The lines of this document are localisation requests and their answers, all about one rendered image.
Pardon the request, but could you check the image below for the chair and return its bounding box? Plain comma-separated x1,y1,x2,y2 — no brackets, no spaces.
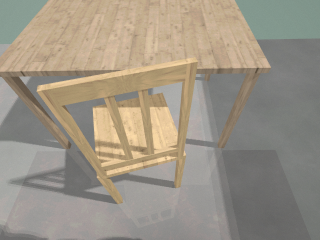
37,57,198,204

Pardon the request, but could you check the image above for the table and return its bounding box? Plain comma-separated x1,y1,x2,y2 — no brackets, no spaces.
0,0,271,149

